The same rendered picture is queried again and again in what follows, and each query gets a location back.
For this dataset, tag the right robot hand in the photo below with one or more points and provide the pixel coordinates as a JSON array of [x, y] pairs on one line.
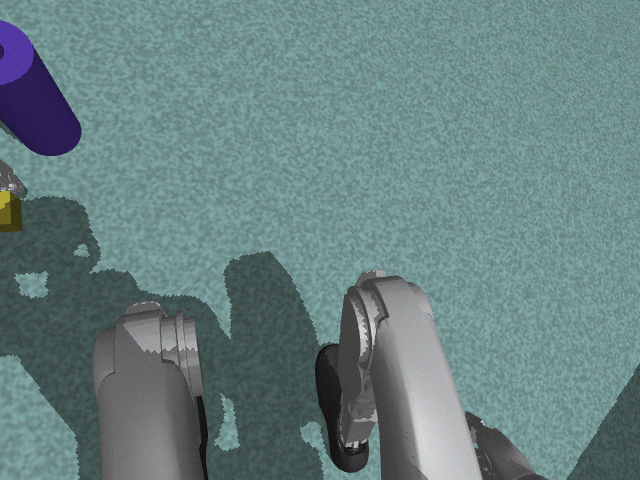
[[498, 457]]

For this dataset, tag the left robot hand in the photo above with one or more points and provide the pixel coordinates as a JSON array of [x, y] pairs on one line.
[[8, 181]]

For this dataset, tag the right robot foot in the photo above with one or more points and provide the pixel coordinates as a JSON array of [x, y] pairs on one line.
[[329, 396]]

